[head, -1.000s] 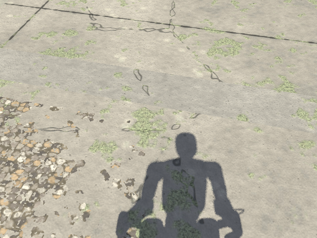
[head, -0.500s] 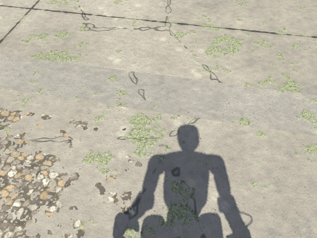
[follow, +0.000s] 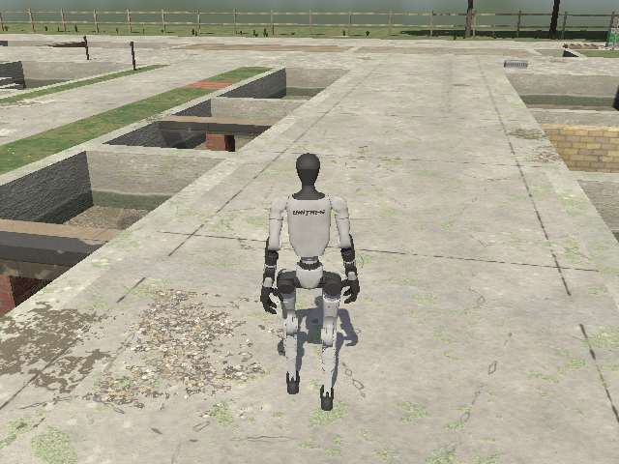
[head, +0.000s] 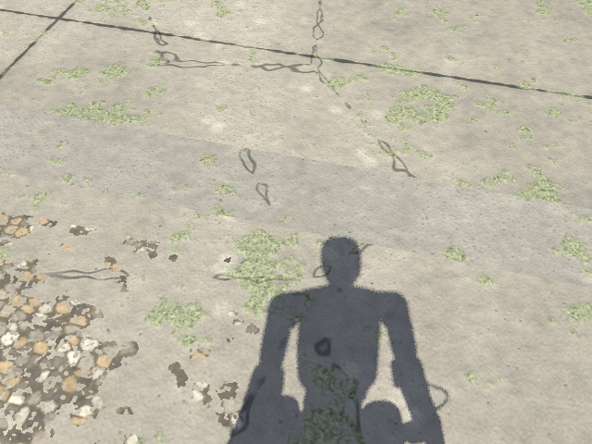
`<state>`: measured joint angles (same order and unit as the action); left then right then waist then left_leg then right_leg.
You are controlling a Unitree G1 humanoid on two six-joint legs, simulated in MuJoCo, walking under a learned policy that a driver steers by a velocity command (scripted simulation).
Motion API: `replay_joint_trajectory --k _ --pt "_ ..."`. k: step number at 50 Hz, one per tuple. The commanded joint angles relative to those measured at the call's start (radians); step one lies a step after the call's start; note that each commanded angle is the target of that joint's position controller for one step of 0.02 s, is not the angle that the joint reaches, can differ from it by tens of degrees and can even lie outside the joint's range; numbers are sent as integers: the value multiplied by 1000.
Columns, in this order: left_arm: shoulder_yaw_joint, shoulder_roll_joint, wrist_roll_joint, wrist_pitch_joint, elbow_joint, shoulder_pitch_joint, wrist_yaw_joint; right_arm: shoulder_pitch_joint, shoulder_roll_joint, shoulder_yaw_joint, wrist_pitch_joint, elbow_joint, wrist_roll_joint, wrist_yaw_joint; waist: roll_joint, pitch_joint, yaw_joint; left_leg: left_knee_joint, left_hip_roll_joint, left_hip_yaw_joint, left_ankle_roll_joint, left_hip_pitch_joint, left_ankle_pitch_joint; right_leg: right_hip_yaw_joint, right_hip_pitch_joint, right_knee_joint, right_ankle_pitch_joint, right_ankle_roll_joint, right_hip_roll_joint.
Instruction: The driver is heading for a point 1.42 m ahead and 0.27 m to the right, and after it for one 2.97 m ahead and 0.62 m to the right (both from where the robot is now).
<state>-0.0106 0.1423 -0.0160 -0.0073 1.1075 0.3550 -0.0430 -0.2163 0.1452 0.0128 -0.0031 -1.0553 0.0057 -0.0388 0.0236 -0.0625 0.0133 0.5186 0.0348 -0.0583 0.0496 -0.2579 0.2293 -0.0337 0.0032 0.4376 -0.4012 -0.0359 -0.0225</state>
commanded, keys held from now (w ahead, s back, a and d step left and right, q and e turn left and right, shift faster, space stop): no key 0.30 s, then w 0.70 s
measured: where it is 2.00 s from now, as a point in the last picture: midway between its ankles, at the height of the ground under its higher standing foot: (301, 330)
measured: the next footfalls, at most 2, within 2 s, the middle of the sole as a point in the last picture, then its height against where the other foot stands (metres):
right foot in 1.14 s outside the picture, level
left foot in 1.70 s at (254, 324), level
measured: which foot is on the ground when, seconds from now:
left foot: down 0.00-1.00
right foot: down 0.00-0.60, up 0.62-1.00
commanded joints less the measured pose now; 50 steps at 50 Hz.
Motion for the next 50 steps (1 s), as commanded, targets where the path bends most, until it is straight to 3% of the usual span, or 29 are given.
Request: replay_joint_trajectory --k 1,15,17,19,21,23,26,28,29,30,31,32,33,34,35,37,39,44,50 --pt "6 63 2 -5 19 106 -5 -77 81 13 -7 -11 -6 -5 -28 15 -15 -60 -126 141 48 159 -386 74 125 -87 327 -16 104" --pt "-8 37 1 -1 63 117 -11 -123 50 -4 0 -89 -1 -4 -11 -46 -16 -122 -114 145 25 103 -207 80 152 -126 213 -24 113" --pt "-1 49 -3 -1 71 147 -8 -133 56 1 4 -95 0 0 -1 -45 -10 -101 -75 123 34 76 32 86 159 -138 -13 -47 99" --pt "13 82 -3 1 61 168 -4 -112 62 10 7 -78 7 10 66 -113 11 0 -18 71 43 -61 262 181 184 -187 -281 -108 144" --pt "29 120 4 -6 64 207 -4 -33 26 3 -6 -28 21 26 132 -223 39 161 1 -24 31 -242 216 334 166 -302 -412 -181 282" --pt "38 123 -5 -22 63 216 -1 12 39 9 -27 15 27 37 113 -261 42 256 -55 -18 34 -346 185 382 123 -318 -296 -222 347" --pt "47 134 -16 -47 59 225 6 31 65 25 -57 62 15 51 78 -234 29 237 -76 -14 36 -387 211 317 15 -258 -8 -216 337" --pt "51 144 -8 -56 45 176 11 -46 50 31 -67 55 2 58 63 -187 -30 120 -36 -58 43 -176 126 220 105 -180 134 -176 288" --pt "48 142 -4 -60 31 130 16 -177 45 40 -69 10 -5 58 37 -136 -97 44 19 -84 53 64 87 143 223 -77 274 -142 230" --pt "43 129 -5 -69 21 114 25 -346 82 62 -73 -47 -3 51 -44 -53 -167 0 5 -15 72 310 79 58 341 139 411 -106 160" --pt "25 68 7 -75 -31 101 37 -496 196 92 -76 -61 10 38 -294 36 -211 -221 -268 442 161 471 341 -78 555 526 218 -36 10" --pt "36 91 -12 -76 -51 74 43 -529 190 83 -61 -86 9 41 -292 56 -188 -372 -398 727 217 433 364 5 641 754 -123 -46 -32" --pt "39 87 -18 -71 -74 25 49 -392 171 72 -55 -54 12 38 -158 -27 -108 -359 -397 651 202 321 425 63 680 847 -49 -67 42" --pt "36 74 -14 -75 -84 -3 56 -285 149 64 -58 -17 11 40 -67 -76 -75 -370 -372 546 186 217 344 68 667 832 60 -75 79" --pt "39 61 -9 -78 -85 -2 60 -225 137 55 -65 0 9 42 -31 -84 -37 -387 -330 449 163 155 242 66 624 786 123 -75 103" --pt "43 50 -17 -60 -73 47 65 -206 92 34 -81 -2 7 38 -49 -62 7 -396 -265 301 133 115 59 45 553 722 163 -54 114" --pt "51 60 -14 -42 -85 27 69 -260 89 25 -94 -24 8 31 -61 -62 14 -396 -241 224 131 143 -85 16 584 687 196 -40 106" --pt "56 73 -10 -30 -173 -215 75 -343 93 10 -102 -45 10 27 -83 -101 -25 -411 -226 142 139 202 -281 -32 723 500 305 -9 104" --pt "50 69 1 -37 -246 -402 77 -379 108 8 -110 -55 11 17 -105 -112 -52 -390 -235 86 141 274 -478 -78 633 212 376 -33 58"
Velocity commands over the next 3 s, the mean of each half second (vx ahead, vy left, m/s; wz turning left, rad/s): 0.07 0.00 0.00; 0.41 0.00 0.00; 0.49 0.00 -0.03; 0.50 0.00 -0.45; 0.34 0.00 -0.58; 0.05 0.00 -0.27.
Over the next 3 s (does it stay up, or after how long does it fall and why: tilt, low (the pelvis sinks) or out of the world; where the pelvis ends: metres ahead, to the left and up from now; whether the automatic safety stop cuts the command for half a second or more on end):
stays up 1.01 -0.06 0.01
